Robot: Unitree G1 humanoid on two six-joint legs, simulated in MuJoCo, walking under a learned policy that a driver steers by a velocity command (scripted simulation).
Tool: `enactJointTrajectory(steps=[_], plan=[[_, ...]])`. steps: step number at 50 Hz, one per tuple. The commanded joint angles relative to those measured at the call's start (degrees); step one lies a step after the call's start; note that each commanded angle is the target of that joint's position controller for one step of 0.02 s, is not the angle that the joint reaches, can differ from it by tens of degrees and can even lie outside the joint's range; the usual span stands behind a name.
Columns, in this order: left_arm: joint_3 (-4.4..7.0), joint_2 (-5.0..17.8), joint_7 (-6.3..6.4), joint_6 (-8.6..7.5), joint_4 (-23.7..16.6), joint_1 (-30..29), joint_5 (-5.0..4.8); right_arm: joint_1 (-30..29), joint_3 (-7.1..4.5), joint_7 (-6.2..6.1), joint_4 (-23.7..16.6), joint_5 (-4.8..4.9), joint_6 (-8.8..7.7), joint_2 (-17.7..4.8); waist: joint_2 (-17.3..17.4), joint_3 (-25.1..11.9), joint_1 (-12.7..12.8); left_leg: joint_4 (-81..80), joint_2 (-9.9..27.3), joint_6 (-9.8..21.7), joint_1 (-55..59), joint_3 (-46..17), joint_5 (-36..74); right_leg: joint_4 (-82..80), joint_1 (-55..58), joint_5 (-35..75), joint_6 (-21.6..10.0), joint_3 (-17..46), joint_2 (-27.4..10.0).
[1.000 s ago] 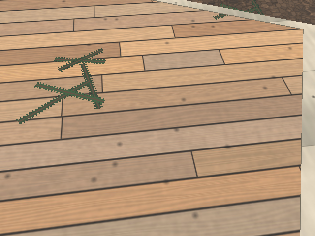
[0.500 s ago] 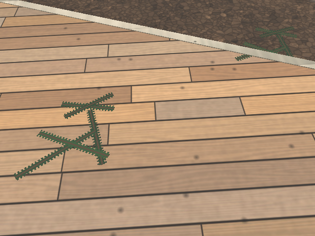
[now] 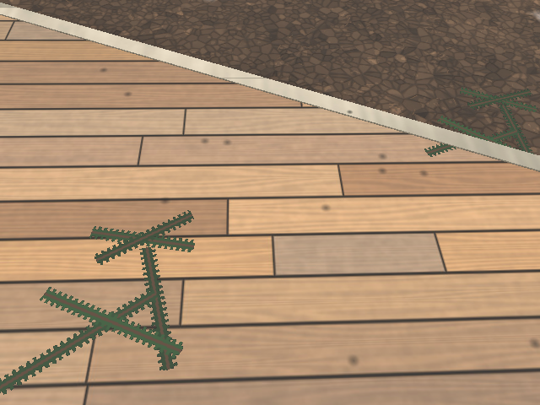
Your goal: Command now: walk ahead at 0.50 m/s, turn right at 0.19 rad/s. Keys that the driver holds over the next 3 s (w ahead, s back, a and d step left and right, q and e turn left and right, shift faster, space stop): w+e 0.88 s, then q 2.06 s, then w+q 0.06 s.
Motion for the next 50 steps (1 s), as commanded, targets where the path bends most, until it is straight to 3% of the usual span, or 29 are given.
enactJointTrajectory(steps=[1,3,6,11,15,18,19,20,21,22,23,24,25,26,27,28,31,34,36,38,41,43,44,45,46,47,48,49,50], plan=[[1.83,5.73,0.11,-0.36,-4.61,-1.54,-0.04,4.27,-1.78,-0.20,-0.82,-0.76,-0.93,-5.65,7.36,-3.42,-2.08,-17.74,15.35,9.20,15.35,-17.21,0.68,1.95,-16.20,7.41,0.43,3.18,-6.34],[1.62,3.59,0.39,1.02,-4.00,-0.13,-0.13,3.48,-2.03,-0.17,0.31,-0.75,-1.93,-5.71,6.97,-2.19,-0.78,-20.52,14.94,9.58,11.58,-12.05,5.17,0.72,-14.84,9.89,1.49,3.41,-6.52],[1.79,3.04,0.66,1.55,-5.39,-3.71,0.26,4.35,-2.54,-0.76,2.25,-1.21,-2.38,-6.95,5.04,-0.08,-1.12,-22.02,14.73,9.32,12.11,-5.97,11.07,-5.16,-19.17,17.56,2.62,4.94,-6.29],[1.00,0.99,-0.94,0.76,-8.00,-12.06,0.59,5.91,-2.80,-1.73,4.24,-0.68,-1.83,-8.67,3.71,1.92,-4.14,-22.82,13.21,6.78,14.74,2.87,13.82,-21.69,-17.04,30.75,1.81,0.11,-4.93],[0.72,0.80,-2.30,0.85,-11.69,-18.07,0.53,9.67,-3.42,-2.05,6.69,0.32,-0.13,-10.12,3.03,3.80,-6.20,-19.70,16.37,6.16,24.48,4.80,18.03,-27.61,-20.92,26.60,-0.21,-2.12,-4.26],[1.53,2.40,-3.20,1.07,-13.51,-17.27,0.54,8.69,-4.03,-2.62,6.82,0.88,1.41,-11.88,5.06,1.56,-3.99,-11.89,17.37,4.38,29.02,6.94,37.81,-28.79,-16.69,17.85,-2.97,-6.11,-1.06],[2.24,3.64,-3.25,1.29,-13.30,-14.34,0.57,8.14,-4.27,-2.97,6.57,0.95,1.91,-12.68,6.33,-0.90,-2.04,-6.48,17.13,3.65,29.38,7.70,47.50,-28.32,-11.97,14.76,-4.18,-7.93,1.11],[3.50,5.73,-3.07,1.43,-11.99,-7.81,0.43,7.35,-4.33,-3.27,6.32,0.95,2.45,-13.05,6.32,-4.56,1.78,2.81,15.94,2.55,27.61,8.79,52.50,-29.62,-3.26,14.26,-5.79,-9.00,3.53],[5.43,9.18,-2.23,1.64,-9.72,1.65,0.31,6.89,-3.90,-3.56,5.85,0.93,2.47,-12.36,4.25,-9.42,6.69,16.31,13.46,0.40,19.65,9.83,46.44,-33.26,12.04,17.63,-8.23,-6.60,4.43],[7.23,16.02,-0.98,2.01,-8.82,6.71,0.21,11.36,-1.94,-3.05,3.36,-1.02,1.39,-6.45,-8.65,-15.75,4.88,37.88,6.78,-3.09,-3.75,9.47,10.65,-33.49,34.48,17.07,-16.23,17.44,-9.66],[6.52,15.77,-1.16,1.34,-10.54,5.61,0.00,11.08,-0.60,-1.99,2.14,-0.84,-0.99,-4.32,-10.99,-23.73,3.17,50.75,-2.96,-4.40,-18.40,-3.07,-24.95,-44.11,44.36,8.73,-24.52,45.49,-18.65],[5.16,11.30,-1.31,0.86,-10.56,5.12,0.55,4.28,-1.86,-0.98,0.86,1.56,-2.74,-8.94,-5.55,-19.46,6.08,52.33,0.91,-2.87,-24.69,-8.99,-21.58,-46.81,42.06,7.34,-20.90,39.81,-17.23],[4.61,9.30,-1.21,0.45,-10.59,2.52,0.64,1.25,-1.64,-0.74,-0.35,2.36,-3.64,-8.87,-3.00,-12.30,4.77,48.50,3.38,-1.68,-25.61,-8.08,-16.51,-47.05,34.19,10.02,-18.44,31.65,-15.01],[4.09,7.77,-1.14,0.35,-11.17,-1.42,0.57,0.98,-1.68,-1.12,0.08,1.20,-3.86,-8.40,1.22,-7.45,1.88,42.70,5.67,-1.80,-22.82,-7.64,-12.88,-47.54,25.16,15.66,-16.49,25.39,-12.48],[3.46,5.91,-0.92,0.32,-12.12,-4.45,0.95,1.51,-2.24,-1.46,0.56,0.02,-3.39,-9.14,0.70,-5.22,-0.21,38.38,7.21,-2.35,-18.60,-7.55,-10.52,-48.65,18.51,21.32,-15.54,21.07,-10.56],[3.23,5.46,-0.71,0.36,-13.03,-5.90,1.44,2.45,-2.42,-1.41,0.66,-0.35,-2.63,-9.03,-0.55,-4.48,-1.71,36.70,7.64,-3.02,-15.28,-7.61,-9.11,-49.96,14.19,24.17,-15.47,19.52,-9.30],[3.76,7.26,0.16,0.08,-13.06,-5.46,1.10,2.34,-2.03,-1.65,0.13,-0.98,-1.08,-6.88,-0.73,-3.39,-2.66,29.17,6.91,-5.96,-13.18,-5.87,-4.91,-51.57,7.74,31.02,-15.81,14.69,-7.34],[4.20,8.47,1.09,0.42,-12.18,-3.19,0.62,-4.49,-1.16,-1.61,-1.77,-0.96,-0.97,-4.94,-1.84,-1.81,-0.30,15.15,4.82,-7.33,-11.49,-5.32,6.60,-51.14,4.91,27.78,-13.08,11.03,-4.17],[4.30,8.69,1.39,0.81,-11.58,-1.48,0.44,-8.53,-0.80,-1.15,-2.75,-0.46,-1.30,-4.38,-2.97,-1.58,1.54,7.33,2.80,-7.41,-8.28,-5.06,12.91,-50.43,4.04,23.14,-11.50,11.04,-3.28],[4.44,8.91,1.45,1.08,-10.71,0.48,0.16,-11.01,-0.99,-0.71,-3.70,0.25,-1.66,-5.25,-3.54,-1.42,2.53,3.68,1.76,-7.10,-6.63,-5.85,14.68,-49.27,5.34,19.95,-10.90,13.64,-4.43],[4.38,8.12,1.74,1.48,-10.19,1.34,0.02,-10.83,-1.88,-0.10,-4.09,0.53,-2.38,-7.66,-4.58,-1.62,1.67,-0.29,1.64,-5.39,-5.35,-8.00,10.55,-44.38,10.50,17.25,-9.78,19.04,-6.63],[4.41,7.79,1.81,1.82,-10.52,0.06,0.27,-6.54,-2.63,-0.10,-3.11,0.57,-2.94,-8.80,-6.14,-2.34,-1.00,-2.05,1.39,-3.37,-0.06,-7.17,6.36,-40.21,11.43,18.78,-8.53,21.20,-6.66],[3.83,6.11,1.71,1.85,-10.87,-0.26,0.48,-1.40,-3.42,-0.43,-1.80,0.14,-3.20,-10.01,-5.70,-5.09,-3.58,-3.66,1.91,-1.75,7.85,-6.68,6.06,-34.88,10.18,20.89,-6.92,19.91,-4.10],[2.46,2.63,1.57,1.71,-11.54,-0.05,1.37,5.80,-4.08,-0.75,-1.05,-1.37,-3.47,-12.72,-1.18,-12.04,-6.57,-2.44,9.83,1.71,19.65,-13.09,7.61,-20.68,6.59,18.54,-4.47,14.90,-0.61],[1.39,-1.27,1.70,1.18,-12.11,9.54,0.39,10.87,-5.22,-0.69,0.84,-2.62,-2.77,-17.86,16.66,-19.31,-2.77,-5.05,22.45,12.48,38.58,-37.47,8.26,-0.53,-12.30,-3.25,0.57,7.48,8.47],[1.76,3.09,1.96,0.91,-10.47,11.52,-0.11,12.65,-4.58,0.01,2.10,-0.59,-2.50,-13.76,18.03,-19.22,-3.66,-9.12,25.11,15.08,39.41,-48.81,3.29,8.47,-19.94,-11.54,1.94,9.22,6.76],[2.65,6.71,2.05,1.12,-10.48,5.72,0.00,8.98,-3.31,0.07,0.94,-0.14,-2.32,-9.65,11.41,-12.48,-4.90,-8.99,22.28,13.22,33.31,-40.79,8.25,12.13,-21.10,-8.02,2.57,10.20,4.99],[2.73,7.28,2.24,1.47,-11.44,0.64,0.98,5.13,-2.37,0.17,0.21,-0.57,-1.81,-7.68,6.40,-9.27,-4.36,-7.90,19.58,11.72,26.77,-31.87,17.72,11.54,-19.34,-5.12,3.13,7.57,2.98],[2.79,6.98,2.27,1.57,-12.65,-2.94,2.25,2.31,-1.63,0.32,0.20,-0.56,-1.37,-6.22,4.73,-6.21,-3.28,-7.79,17.10,11.31,20.63,-26.04,28.31,7.82,-18.03,-3.41,3.50,5.40,1.04]])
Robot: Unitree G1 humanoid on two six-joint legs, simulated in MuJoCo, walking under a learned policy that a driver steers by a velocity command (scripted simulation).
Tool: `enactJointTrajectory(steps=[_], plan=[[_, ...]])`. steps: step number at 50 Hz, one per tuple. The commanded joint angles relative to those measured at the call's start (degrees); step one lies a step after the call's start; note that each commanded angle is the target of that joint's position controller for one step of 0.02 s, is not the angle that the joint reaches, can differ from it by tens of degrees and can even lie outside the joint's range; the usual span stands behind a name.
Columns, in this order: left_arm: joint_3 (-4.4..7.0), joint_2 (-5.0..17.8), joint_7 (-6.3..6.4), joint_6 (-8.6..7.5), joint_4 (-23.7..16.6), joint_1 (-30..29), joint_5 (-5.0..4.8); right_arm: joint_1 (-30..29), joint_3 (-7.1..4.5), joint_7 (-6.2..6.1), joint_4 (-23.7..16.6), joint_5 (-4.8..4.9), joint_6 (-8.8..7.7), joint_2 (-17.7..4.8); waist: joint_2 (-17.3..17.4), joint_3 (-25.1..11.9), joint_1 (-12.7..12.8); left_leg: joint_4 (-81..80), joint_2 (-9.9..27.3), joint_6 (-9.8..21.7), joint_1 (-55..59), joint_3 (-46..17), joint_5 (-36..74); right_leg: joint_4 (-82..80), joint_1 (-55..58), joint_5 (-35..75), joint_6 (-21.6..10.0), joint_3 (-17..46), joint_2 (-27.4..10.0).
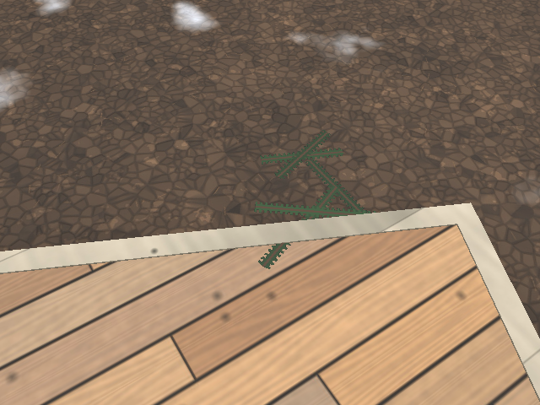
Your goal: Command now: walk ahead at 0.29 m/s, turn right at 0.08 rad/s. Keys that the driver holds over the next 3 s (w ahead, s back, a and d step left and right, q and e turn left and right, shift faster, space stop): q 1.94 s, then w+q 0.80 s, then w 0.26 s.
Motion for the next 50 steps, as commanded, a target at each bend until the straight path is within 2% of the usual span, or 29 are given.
enactJointTrajectory(steps=[1,2,3,4,5,7,11,14,15,16,17,18,19,20,21,23,26,30,33,34,35,36,37,38,39,40,41,44,50], plan=[[1.60,6.40,0.23,-0.74,-6.17,-3.41,1.84,3.01,-0.54,0.10,-1.54,0.08,0.46,-4.63,5.59,-5.20,-1.40,-8.80,16.28,12.22,18.27,-18.56,34.83,1.27,-15.29,2.76,1.54,-1.18,-7.03],[1.10,4.47,0.09,-0.69,-6.34,-3.35,1.77,2.71,-0.22,0.10,-0.88,0.13,0.59,-4.03,6.82,-5.04,-0.46,-9.10,14.03,11.50,16.15,-15.99,38.84,-4.65,-12.30,3.33,1.84,-2.01,-7.42],[0.48,2.40,0.07,-0.61,-6.27,-3.07,1.64,2.50,-0.35,0.00,-0.25,0.25,0.82,-4.72,8.16,-5.63,0.25,-9.13,12.73,11.44,14.92,-14.03,42.36,-10.72,-9.62,3.64,2.43,-3.38,-7.05],[0.07,1.29,0.18,-0.55,-6.28,-3.35,1.52,2.59,-0.92,-0.30,0.18,0.24,1.21,-6.66,9.03,-6.59,0.37,-9.19,12.44,11.94,13.98,-13.14,44.91,-15.63,-6.94,4.29,3.13,-4.52,-6.24],[-0.15,0.96,0.32,-0.46,-6.16,-3.68,1.32,2.63,-1.63,-0.67,0.39,0.38,1.77,-8.82,9.38,-7.90,0.36,-9.20,12.34,12.20,13.16,-12.76,45.19,-19.72,-3.86,6.59,3.45,-5.13,-5.41],[0.24,2.63,0.62,0.17,-5.91,-4.91,0.73,3.16,-2.78,-1.26,0.43,1.14,2.99,-11.93,9.45,-9.38,-0.21,-9.74,12.61,12.19,12.45,-13.62,39.86,-23.85,-0.62,12.13,3.62,-5.58,-3.78],[0.74,3.74,0.77,1.55,-7.48,-10.45,0.64,3.49,-3.06,-2.02,0.50,2.37,4.95,-11.50,9.05,-6.72,-1.38,-10.04,11.73,10.63,9.54,-17.60,19.27,-29.73,1.38,14.95,2.70,-4.00,-2.85],[1.32,4.02,0.39,0.54,-7.29,-9.29,0.74,1.75,-2.75,-2.88,-0.20,2.73,6.18,-9.77,8.70,-4.86,0.94,-6.57,8.57,7.22,6.62,-20.38,7.52,-43.24,8.57,22.91,0.47,-3.92,-3.55],[1.97,6.45,0.65,0.19,-7.37,-7.79,1.37,2.89,-2.15,-3.06,-0.53,2.20,6.31,-7.74,5.93,-6.24,0.77,-2.24,6.59,4.63,3.02,-19.27,0.57,-44.58,14.30,27.09,-1.89,-0.42,-9.65],[2.50,9.50,1.29,0.47,-8.01,-6.66,2.17,5.43,-1.14,-2.95,-0.83,0.91,6.29,-3.99,-5.46,-8.47,-0.64,11.04,0.62,1.20,-3.21,-11.92,-17.88,-44.98,20.08,40.47,-6.70,9.15,-21.64],[2.94,10.59,0.66,0.79,-7.12,-6.38,3.35,7.18,-1.64,-3.15,-2.18,1.54,6.14,-5.82,-15.57,-8.28,-1.37,21.54,-3.11,-1.38,-10.53,-3.99,-30.46,-47.11,17.78,45.22,-15.42,19.65,-29.59],[2.26,7.69,0.46,0.47,-7.74,-7.73,2.65,8.61,-2.90,-3.27,-0.92,1.27,6.36,-9.87,-10.16,-7.40,-1.24,31.00,0.21,-3.28,-11.45,-5.40,-28.65,-47.46,16.90,43.34,-16.92,18.09,-28.28],[1.54,5.09,0.39,0.20,-7.89,-10.29,2.20,8.73,-3.75,-3.30,-0.01,1.70,7.01,-11.31,-6.92,-5.88,-1.99,35.10,0.92,-4.38,-12.28,-5.52,-25.13,-46.59,15.62,42.36,-14.64,12.16,-24.76],[1.31,4.47,0.31,0.13,-8.31,-12.81,1.87,9.52,-3.97,-3.69,0.99,1.84,8.08,-10.64,-4.99,-5.26,-2.87,36.69,1.69,-5.48,-11.97,-5.08,-22.45,-46.33,14.35,40.64,-12.64,7.51,-21.98],[1.38,4.82,0.28,0.15,-7.98,-14.03,1.45,9.00,-3.88,-3.78,0.53,1.68,8.80,-9.96,-5.20,-4.27,-2.84,37.57,2.29,-6.42,-12.30,-4.61,-19.74,-46.36,13.07,41.91,-12.48,5.27,-21.50],[1.70,5.63,0.52,0.44,-7.00,-13.50,1.79,6.85,-3.17,-3.36,-1.19,1.93,9.26,-7.37,-6.09,-3.53,-2.27,34.31,2.62,-7.43,-10.75,-2.07,-16.27,-47.34,11.26,42.83,-12.70,0.47,-19.46],[2.36,6.85,1.10,1.12,-6.04,-12.44,1.65,3.39,-2.27,-2.39,-3.92,1.89,9.14,-5.74,-7.34,-5.42,-0.62,24.90,4.09,-7.54,-7.66,-0.21,-13.83,-47.11,13.28,42.40,-13.40,-2.62,-20.18],[3.32,9.48,0.66,1.56,-4.90,-11.84,0.79,2.10,-2.36,-1.01,-6.02,1.75,9.30,-7.00,-8.24,-6.70,0.11,14.55,3.94,-5.36,-0.51,2.81,-12.00,-45.93,13.13,41.70,-13.20,-4.43,-22.34],[3.54,10.00,0.41,1.45,-4.02,-12.89,-0.80,5.04,-2.98,-0.23,-5.73,1.66,9.70,-7.55,-7.59,-5.99,-2.32,1.61,2.49,-1.77,6.89,5.15,-4.22,-41.26,11.01,36.36,-9.68,-6.64,-22.10],[3.27,8.64,0.28,1.30,-2.85,-10.74,-0.98,6.84,-3.53,-0.48,-5.15,1.40,9.70,-8.57,-5.47,-6.10,-2.74,-3.59,1.48,0.13,12.43,4.07,1.09,-37.05,7.76,30.81,-6.43,-9.00,-20.12],[2.64,6.07,-0.07,1.18,-2.16,-7.88,0.53,8.49,-4.84,-1.29,-5.39,1.42,9.58,-13.00,5.42,-6.43,-1.97,-7.70,8.46,3.54,20.89,-6.76,16.85,-25.41,-1.40,18.21,-0.87,-14.76,-15.51],[1.48,3.45,0.06,1.16,-5.71,-10.47,3.01,7.90,-5.85,-1.87,-7.32,0.37,9.22,-19.37,21.14,-5.54,-1.67,-8.58,23.52,15.26,24.62,-27.83,32.54,-10.29,-17.97,-9.11,4.32,-15.68,-6.39],[2.27,6.07,0.59,1.06,-6.27,-15.12,2.07,9.81,-5.08,-1.36,-7.45,-1.33,7.92,-16.47,14.04,-9.27,-6.19,-9.97,24.55,20.30,21.96,-29.10,28.86,-0.44,-18.63,-11.19,3.99,-6.20,-5.69],[2.75,7.22,0.78,1.34,-6.03,-15.05,0.76,7.36,-4.43,-1.31,-7.22,-1.19,6.91,-14.93,11.00,-7.20,-4.29,-10.18,21.24,17.74,19.99,-23.69,24.57,1.96,-19.12,-6.55,3.05,-4.56,-6.68],[3.06,7.35,1.21,1.62,-4.78,-13.53,0.69,4.01,-4.22,-1.64,-7.41,0.01,6.53,-13.43,8.54,-5.78,-2.53,-9.96,17.74,14.25,18.72,-20.07,19.31,0.80,-19.30,-1.45,2.73,-4.07,-7.42],[3.35,7.82,1.68,1.86,-4.11,-13.01,1.12,1.79,-3.63,-2.01,-7.78,1.07,6.66,-11.79,8.11,-5.10,-1.81,-9.88,16.23,12.28,17.97,-18.77,17.56,-0.62,-19.37,1.89,2.95,-3.66,-7.75],[3.48,7.74,1.74,1.93,-3.84,-12.23,1.35,0.85,-3.22,-2.40,-8.02,1.30,6.91,-11.21,8.63,-5.31,-1.00,-9.97,14.79,11.79,15.86,-17.45,18.85,-0.14,-16.92,4.49,3.41,-3.95,-7.07],[3.18,6.23,1.33,1.63,-3.66,-10.97,0.83,1.52,-2.97,-3.06,-8.36,0.91,7.26,-10.77,8.78,-6.73,-0.72,-10.05,13.16,12.00,16.12,-17.12,17.93,-3.13,-14.96,8.63,4.27,-4.05,-5.36],[2.51,5.19,0.67,1.05,-4.63,-14.02,0.64,2.31,-3.67,-3.58,-8.60,1.07,7.87,-12.47,10.04,-5.23,-2.30,-9.73,11.97,11.95,14.93,-22.62,7.35,-18.75,-10.80,9.49,5.03,-2.52,-3.95]])
Over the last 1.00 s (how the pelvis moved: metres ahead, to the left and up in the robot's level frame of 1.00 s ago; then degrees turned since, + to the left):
0.56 -0.11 0.00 -30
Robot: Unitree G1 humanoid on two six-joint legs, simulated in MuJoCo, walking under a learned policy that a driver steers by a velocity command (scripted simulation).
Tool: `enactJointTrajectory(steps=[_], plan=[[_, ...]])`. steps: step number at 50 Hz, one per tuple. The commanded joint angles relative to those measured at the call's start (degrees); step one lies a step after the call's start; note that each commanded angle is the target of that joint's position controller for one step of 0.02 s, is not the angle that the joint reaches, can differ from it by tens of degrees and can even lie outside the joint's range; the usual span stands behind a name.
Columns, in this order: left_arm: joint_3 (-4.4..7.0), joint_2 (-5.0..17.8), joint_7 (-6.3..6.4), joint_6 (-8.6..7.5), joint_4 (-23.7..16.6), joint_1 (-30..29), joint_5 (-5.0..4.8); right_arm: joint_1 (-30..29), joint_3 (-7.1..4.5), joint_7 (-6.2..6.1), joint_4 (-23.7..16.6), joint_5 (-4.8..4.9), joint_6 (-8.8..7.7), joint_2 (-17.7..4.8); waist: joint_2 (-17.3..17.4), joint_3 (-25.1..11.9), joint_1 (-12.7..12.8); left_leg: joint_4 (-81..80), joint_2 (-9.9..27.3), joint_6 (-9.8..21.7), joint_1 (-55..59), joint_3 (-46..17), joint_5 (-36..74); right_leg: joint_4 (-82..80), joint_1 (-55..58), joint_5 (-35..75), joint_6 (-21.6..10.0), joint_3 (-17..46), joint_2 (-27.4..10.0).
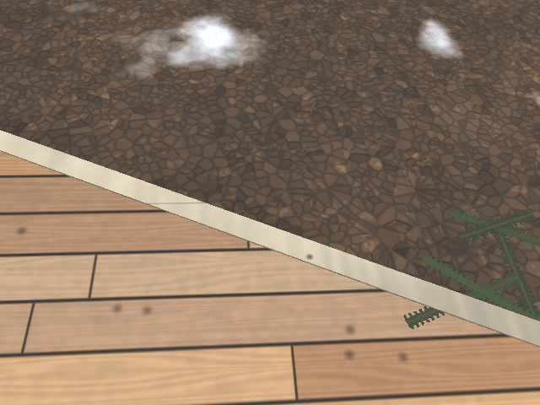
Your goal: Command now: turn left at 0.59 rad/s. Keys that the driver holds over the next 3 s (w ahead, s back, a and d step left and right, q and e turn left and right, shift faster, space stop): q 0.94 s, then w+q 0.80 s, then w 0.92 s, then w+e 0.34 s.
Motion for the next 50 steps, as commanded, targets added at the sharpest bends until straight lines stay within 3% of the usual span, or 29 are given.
enactJointTrajectory(steps=[1,7,9,10,11,12,13,15,16,19,22,24,27,29,30,31,32,33,34,36,37,40,47,50], plan=[[0.84,4.23,-0.39,-1.23,-4.33,-2.21,-0.22,-0.97,-3.15,-0.26,-4.01,-0.05,-0.35,-10.76,9.61,-6.58,-0.79,-5.85,13.63,9.69,7.73,-17.22,8.74,-5.96,-0.53,-0.41,0.09,1.20,0.51],[1.12,4.72,-1.72,-2.71,-4.31,-0.33,-0.86,-2.70,-3.40,0.34,-4.84,0.70,0.45,-10.77,10.32,-7.53,-0.10,-2.74,12.12,8.71,8.09,-23.88,14.55,-18.65,7.65,-0.32,-1.77,1.34,2.09],[1.53,5.00,-1.96,-3.08,-3.14,3.01,-0.65,-4.19,-3.14,0.01,-5.33,1.50,0.83,-9.87,9.26,-7.98,2.30,0.19,9.00,5.49,4.99,-22.76,11.59,-30.97,16.23,10.44,-3.35,0.38,0.89],[2.19,7.80,-1.69,-2.88,-3.22,4.16,0.09,-2.25,-2.55,-0.06,-5.45,1.18,0.77,-7.70,4.13,-9.73,1.47,5.98,5.85,2.41,-0.50,-19.01,0.50,-32.45,23.41,15.16,-6.25,5.99,-6.97],[2.82,12.43,-1.33,-2.14,-4.05,1.49,1.20,0.96,-2.08,0.07,-5.95,0.99,0.42,-5.62,-11.53,-7.65,-2.26,16.97,-3.86,-1.45,-11.88,-7.06,-19.85,-33.63,26.44,27.00,-13.96,18.69,-17.93],[2.45,10.29,-1.48,-2.25,-4.61,1.82,2.51,1.08,-3.66,0.04,-5.50,0.41,-0.11,-10.53,-12.45,-6.87,-0.40,30.97,-2.98,-4.52,-15.04,-3.21,-27.32,-34.46,22.13,30.62,-21.24,24.46,-24.55],[1.47,7.51,-1.23,-2.35,-5.46,-0.72,1.89,2.34,-4.78,0.16,-4.47,0.45,-0.06,-13.22,-8.17,-5.84,-1.49,38.16,-0.26,-5.99,-15.25,-2.82,-23.63,-33.83,20.48,28.98,-21.03,19.83,-23.08],[0.65,4.80,-0.64,-2.01,-6.00,-3.76,0.40,3.42,-4.78,-0.09,-2.49,0.58,1.04,-11.01,-5.88,-3.85,-1.75,43.36,0.63,-8.00,-17.06,-1.41,-16.74,-32.79,20.45,22.97,-16.45,10.45,-16.06],[0.37,4.61,-0.40,-1.82,-5.94,-3.53,0.07,3.25,-4.36,0.05,-2.61,0.76,1.45,-9.46,-6.24,-3.18,-1.12,44.81,0.91,-8.83,-18.08,-0.60,-15.05,-32.63,20.69,25.04,-16.45,8.05,-15.29],[0.61,5.68,0.17,-0.96,-5.21,-0.07,0.75,-0.90,-3.35,0.45,-5.04,1.42,1.32,-6.84,-8.04,-3.50,1.72,38.30,2.76,-10.12,-19.51,3.43,-12.55,-33.02,24.89,27.69,-17.65,3.65,-14.49],[1.36,7.79,0.06,-0.33,-4.85,1.06,0.65,-2.75,-2.54,1.03,-6.64,0.84,1.16,-5.68,-8.66,-5.43,3.10,29.73,5.35,-10.33,-16.39,5.31,-13.35,-32.55,27.61,29.23,-18.51,2.11,-16.57],[1.87,9.24,-0.50,-0.07,-4.98,-0.01,0.31,-2.57,-2.15,1.50,-7.15,0.64,1.17,-5.24,-9.17,-6.00,3.00,23.98,5.98,-9.56,-11.10,7.53,-13.20,-32.49,25.26,30.58,-18.35,-0.10,-17.17],[2.20,10.15,-1.25,-0.08,-4.52,-0.06,-0.63,-1.11,-2.54,2.10,-7.32,0.84,1.54,-6.24,-9.73,-6.18,2.45,16.19,5.38,-7.81,-6.06,9.98,-11.38,-30.88,24.25,30.62,-17.50,-1.63,-18.23],[2.21,10.19,-1.43,-0.27,-4.24,-1.14,-1.82,1.73,-2.91,2.54,-6.72,0.86,1.81,-6.20,-8.87,-6.27,0.15,6.08,4.45,-5.21,-0.36,11.49,-4.67,-27.12,22.63,28.48,-15.02,-3.45,-18.05],[1.88,8.86,-1.49,-0.50,-3.52,-0.05,-2.22,4.14,-3.42,2.37,-5.90,0.72,1.81,-6.86,-7.16,-6.71,-0.95,-0.11,3.25,-3.26,5.44,11.33,0.80,-23.00,19.57,24.38,-12.16,-5.66,-16.58],[1.20,6.27,-1.79,-0.77,-2.41,3.35,-1.20,6.52,-4.58,1.76,-5.65,0.71,1.65,-10.23,1.62,-7.78,-0.96,-4.08,6.98,-0.54,14.77,3.78,14.19,-13.02,11.47,13.99,-7.20,-10.59,-12.86],[-0.54,1.95,-2.04,-0.80,-5.31,2.75,2.58,6.82,-5.77,0.79,-7.47,0.35,1.17,-17.51,20.85,-7.98,1.10,-2.77,23.16,8.45,22.42,-18.76,37.68,5.24,-6.30,-18.70,-1.03,-13.28,-4.42],[0.31,4.96,-1.26,-0.91,-6.72,-3.27,1.29,7.82,-4.98,1.70,-8.06,-1.97,-0.42,-15.32,15.18,-11.52,-4.15,-4.79,26.89,17.15,16.84,-23.25,33.93,15.12,-8.85,-21.33,-0.85,-3.40,-1.64],[0.91,6.78,-0.87,-0.59,-6.68,-4.39,-0.15,5.78,-4.29,2.03,-7.45,-2.07,-1.56,-13.55,10.58,-8.64,-2.99,-5.85,23.64,15.40,14.57,-18.05,27.70,18.23,-9.44,-16.95,-1.63,-1.58,-2.88],[1.45,7.35,-0.11,-0.20,-5.15,-2.92,0.14,0.65,-3.33,1.35,-7.19,-0.03,-1.87,-10.40,7.56,-5.72,-0.53,-6.09,18.10,9.80,12.06,-12.59,18.72,15.40,-9.51,-7.90,-2.12,-0.59,-4.23],[1.57,7.38,-0.06,-0.11,-4.95,-2.04,0.47,-0.88,-2.91,0.94,-7.39,0.29,-1.63,-10.06,8.21,-5.60,0.42,-6.22,16.67,9.24,10.04,-11.30,20.01,15.38,-7.54,-4.77,-1.61,-0.79,-3.59],[1.26,6.04,-0.46,-0.29,-4.27,-0.25,0.03,-1.05,-2.39,0.18,-7.52,-0.31,-1.35,-9.38,8.54,-7.50,1.02,-6.46,14.86,9.49,9.99,-10.46,19.83,13.06,-5.02,-0.19,-0.54,-1.12,-1.80],[0.56,4.87,-0.91,-0.90,-5.36,-3.14,-0.15,-0.38,-3.05,-0.13,-7.02,-0.16,-0.59,-11.10,9.53,-6.02,-0.76,-5.51,13.67,9.77,8.60,-16.91,9.03,-4.42,-0.94,-0.70,0.07,0.58,0.08],[0.64,5.32,-1.70,-1.86,-5.80,-3.14,-0.83,0.16,-2.99,0.30,-6.72,0.34,-0.45,-10.94,10.23,-5.82,-1.42,-7.98,12.18,10.04,5.45,-21.28,-12.04,-10.49,3.05,-1.62,-1.36,0.06,1.02]])
Over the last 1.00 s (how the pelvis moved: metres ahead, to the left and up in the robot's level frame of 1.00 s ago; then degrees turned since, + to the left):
0.09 0.04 0.01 31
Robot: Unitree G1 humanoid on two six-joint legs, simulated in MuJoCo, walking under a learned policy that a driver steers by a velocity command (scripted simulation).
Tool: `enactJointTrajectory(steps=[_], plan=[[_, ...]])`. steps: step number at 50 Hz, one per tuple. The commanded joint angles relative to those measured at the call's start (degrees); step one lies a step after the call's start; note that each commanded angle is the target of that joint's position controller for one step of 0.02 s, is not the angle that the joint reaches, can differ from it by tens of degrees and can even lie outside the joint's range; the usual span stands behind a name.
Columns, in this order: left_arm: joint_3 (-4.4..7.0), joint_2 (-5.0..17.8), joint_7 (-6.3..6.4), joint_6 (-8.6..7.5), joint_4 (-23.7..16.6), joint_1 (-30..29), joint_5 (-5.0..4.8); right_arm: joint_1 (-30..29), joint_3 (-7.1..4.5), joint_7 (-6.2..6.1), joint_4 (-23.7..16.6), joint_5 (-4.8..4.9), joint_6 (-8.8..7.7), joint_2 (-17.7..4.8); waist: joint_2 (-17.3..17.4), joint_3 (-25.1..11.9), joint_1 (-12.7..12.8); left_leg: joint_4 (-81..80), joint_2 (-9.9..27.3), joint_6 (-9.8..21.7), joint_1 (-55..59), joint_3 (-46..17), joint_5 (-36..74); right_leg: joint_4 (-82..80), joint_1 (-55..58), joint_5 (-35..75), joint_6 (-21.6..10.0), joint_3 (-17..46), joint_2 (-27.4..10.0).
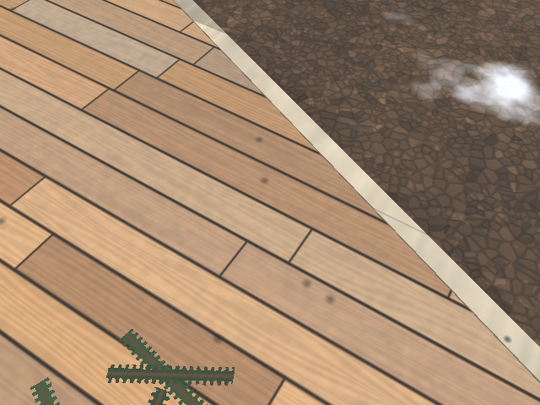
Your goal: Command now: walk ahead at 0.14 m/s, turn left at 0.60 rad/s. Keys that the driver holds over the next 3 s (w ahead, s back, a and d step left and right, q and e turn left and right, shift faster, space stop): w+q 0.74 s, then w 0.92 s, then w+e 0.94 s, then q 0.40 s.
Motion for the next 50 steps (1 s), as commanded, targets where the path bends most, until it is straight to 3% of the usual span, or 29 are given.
enactJointTrajectory(steps=[1,3,4,5,6,7,8,9,10,11,13,18,22,24,26,27,28,29,30,31,32,33,34,35,36,39,44,47,50], plan=[[1.35,5.39,-0.69,-2.03,-5.02,-2.56,-0.71,-0.22,-3.04,0.17,-3.46,0.38,-0.60,-10.35,10.52,-5.16,-1.07,-10.24,13.14,10.26,4.03,-20.15,-15.11,-6.02,0.78,-1.70,-1.51,-0.68,1.01],[1.51,5.21,-1.19,-3.19,-4.73,-0.52,-1.21,-0.82,-2.77,0.36,-3.32,0.55,-0.67,-9.87,10.55,-4.38,0.48,-9.74,11.67,9.34,1.35,-21.79,-19.16,-13.09,6.70,-0.32,-3.11,-1.09,1.26],[1.65,4.77,-1.30,-3.78,-3.80,2.18,-1.28,-1.90,-2.51,0.25,-3.46,0.78,-0.62,-9.24,9.66,-4.26,2.46,-8.18,10.01,8.02,-1.38,-21.25,-20.71,-19.64,12.38,4.28,-4.20,-1.75,1.00],[2.11,5.63,-1.11,-4.16,-2.81,5.32,-0.99,-1.98,-1.97,0.05,-3.58,0.81,-0.78,-7.50,7.40,-5.00,3.99,-4.10,7.63,5.58,-6.52,-18.88,-22.59,-23.56,20.32,6.72,-5.75,-0.55,-1.72],[2.60,8.25,-0.77,-4.28,-2.13,10.66,0.02,-0.53,-0.74,0.06,-3.60,0.43,-0.98,-3.28,-1.28,-8.57,4.90,11.17,2.53,1.74,-14.20,-11.03,-26.63,-26.16,29.87,-1.05,-9.14,10.03,-12.47],[3.38,12.87,-1.32,-4.57,-1.12,13.89,1.93,-2.14,-1.13,-0.02,-6.36,1.28,-1.73,-4.26,-11.20,-4.15,4.70,22.72,-3.04,-0.13,-27.21,-2.15,-24.29,-33.06,28.36,-16.20,-16.01,29.34,-21.96],[3.10,11.26,-1.38,-5.17,-1.79,9.99,1.71,-2.89,-2.08,-0.01,-6.47,0.83,-2.40,-7.99,-9.76,0.79,3.07,29.99,3.04,-1.38,-30.72,-1.97,-19.08,-34.35,24.01,-20.94,-18.16,31.19,-24.20],[2.18,7.99,-0.77,-5.23,-2.47,7.31,0.64,-1.97,-2.72,0.28,-5.23,0.70,-2.46,-9.55,-9.04,2.78,2.33,32.52,4.36,-2.38,-31.96,-0.69,-14.53,-34.68,23.42,-19.65,-16.60,25.64,-21.26],[1.66,6.57,-0.26,-5.10,-2.96,6.49,0.13,-0.55,-2.87,0.39,-3.89,0.45,-2.33,-9.08,-8.01,2.32,2.10,34.32,5.05,-3.52,-31.92,0.45,-11.48,-34.54,24.46,-15.93,-14.56,20.68,-18.63],[1.39,6.05,0.14,-4.92,-2.76,6.77,-0.04,-0.74,-2.81,0.72,-3.86,0.40,-2.49,-8.29,-7.55,2.49,2.53,35.66,5.89,-4.35,-32.77,1.19,-8.24,-34.84,24.98,-11.16,-13.62,16.80,-17.49],[0.97,5.64,0.57,-5.27,-2.15,9.35,0.62,-2.25,-2.09,1.48,-4.13,0.71,-3.15,-5.57,-6.25,2.30,3.97,37.82,7.06,-5.12,-32.44,3.13,-2.57,-35.85,24.17,-1.46,-13.20,9.33,-15.89],[1.05,6.91,0.15,-5.19,-0.59,12.27,0.85,-5.92,-0.96,2.53,-5.52,0.86,-3.71,-2.83,-5.32,2.80,5.69,28.96,9.11,-6.62,-31.67,6.21,4.81,-36.75,24.63,11.67,-13.99,-1.38,-15.17],[1.55,9.19,-0.11,-4.77,1.06,13.76,-0.15,-10.76,0.21,4.18,-6.74,0.92,-4.30,-0.79,-4.74,4.70,7.12,16.48,9.52,-5.16,-25.33,10.82,7.94,-36.99,23.49,16.45,-13.27,-7.72,-15.70],[1.86,10.24,-0.30,-4.49,1.96,14.42,-0.93,-11.76,0.22,4.88,-7.22,1.19,-4.39,-1.15,-4.61,5.11,6.64,12.19,8.95,-3.13,-22.40,12.51,6.02,-36.12,25.01,20.66,-12.71,-9.55,-16.83],[2.28,11.79,-0.32,-4.04,2.46,14.08,-1.36,-9.95,-0.69,5.11,-7.31,0.98,-4.23,-3.09,-5.74,2.41,4.08,9.42,5.97,-0.30,-15.76,15.03,1.95,-30.24,27.19,40.62,-11.62,-12.27,-17.47],[2.50,12.65,-0.15,-3.70,2.61,13.91,-1.54,-5.73,-1.76,4.98,-6.45,0.80,-3.98,-5.06,-6.50,-1.31,1.12,8.45,3.45,1.40,-8.89,16.57,0.18,-22.80,27.71,53.49,-10.79,-14.16,-17.16],[2.26,12.36,0.09,-3.43,2.48,13.45,-1.78,3.29,-3.42,4.57,-4.06,1.02,-3.64,-7.72,-5.50,-6.76,-4.24,5.19,0.90,3.68,4.17,17.30,3.17,-11.24,24.39,59.45,-9.25,-16.46,-15.81],[1.41,10.54,0.33,-3.81,1.59,14.43,-1.16,13.45,-5.30,3.55,-1.58,1.45,-2.90,-11.06,-2.71,-11.99,-9.00,4.90,2.18,5.88,21.44,12.16,3.98,3.64,12.61,50.15,-7.12,-16.61,-13.96],[-1.57,1.23,-0.31,-4.76,-2.31,19.10,1.88,14.16,-6.18,2.58,-1.38,1.93,-3.03,-18.20,15.56,-17.86,-2.87,1.95,19.24,15.06,41.23,-19.47,-4.88,25.72,-12.58,-6.40,-3.40,-14.39,-4.57],[-1.51,4.74,-0.68,-6.81,-3.36,14.85,0.28,15.96,-5.09,2.86,-3.48,1.39,-4.18,-15.20,12.04,-28.97,-6.24,-9.16,25.39,20.55,43.55,-40.98,-16.44,35.15,-17.80,-13.28,-3.40,-0.13,-0.21],[-0.19,9.22,-0.96,-7.71,-5.21,8.16,-2.22,13.83,-3.84,3.25,-2.10,0.62,-5.17,-11.16,7.55,-19.26,-7.27,-11.47,23.44,16.78,38.11,-32.45,-13.99,35.25,-23.22,-7.21,-4.36,1.06,-3.15],[-0.73,8.34,-0.83,-8.41,-5.91,6.67,-2.12,11.04,-3.38,3.21,-1.66,0.71,-5.64,-9.96,5.29,-12.55,-5.04,-11.66,21.10,15.17,29.38,-25.06,-9.17,30.80,-22.41,-2.25,-5.31,0.16,-5.52],[-0.70,7.94,-0.49,-8.62,-5.22,6.63,-0.60,6.77,-2.79,3.06,-2.12,0.57,-5.76,-8.39,2.02,-8.63,-2.32,-11.65,18.60,13.67,20.93,-19.32,-2.36,26.10,-18.93,0.83,-5.14,0.08,-7.44],[-0.35,8.29,-0.51,-8.23,-4.70,7.78,0.21,3.90,-2.25,2.91,-2.73,-0.26,-5.83,-7.24,3.21,-6.75,0.09,-12.66,16.54,13.17,14.94,-15.29,3.64,23.13,-14.97,3.06,-4.93,0.54,-8.55],[-0.30,8.24,-0.76,-7.58,-4.26,8.73,0.49,2.32,-2.08,2.70,-3.06,-0.70,-5.83,-6.93,4.11,-5.90,1.49,-14.04,15.58,13.28,11.19,-13.71,6.56,21.84,-12.55,4.31,-4.46,0.38,-8.79],[-0.92,5.98,-1.04,-6.06,-3.45,9.29,1.36,2.49,-1.83,1.93,-1.03,-0.08,-6.45,-6.68,3.28,-3.78,2.45,-15.97,14.30,13.82,4.60,-7.69,15.01,15.80,-11.00,7.96,-1.78,-1.98,-8.43],[-2.41,2.52,-1.73,-6.48,-5.99,-2.47,0.93,6.77,-1.60,1.06,2.93,0.19,-6.50,-7.39,4.21,-0.53,-2.28,-16.35,10.26,9.51,1.55,-0.47,12.45,-5.87,-7.28,28.08,-1.12,-4.10,-5.58],[-2.34,3.10,-2.55,-7.04,-7.44,-7.70,-0.05,10.51,-1.77,1.10,5.35,0.65,-6.51,-8.52,4.29,1.31,-4.51,-16.09,12.82,9.40,5.16,-2.87,8.49,-12.05,-6.83,30.56,-2.43,-3.64,-4.34],[-1.71,4.54,-3.28,-7.32,-8.26,-8.59,0.02,12.47,-1.79,0.87,7.20,0.66,-5.72,-8.39,5.05,1.57,-4.03,-12.18,16.48,8.57,14.07,-5.71,13.10,-15.48,-9.91,24.86,-5.02,-2.60,-4.07]])
Over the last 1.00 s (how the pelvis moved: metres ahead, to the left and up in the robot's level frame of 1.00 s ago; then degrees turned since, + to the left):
-0.02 0.02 0.00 36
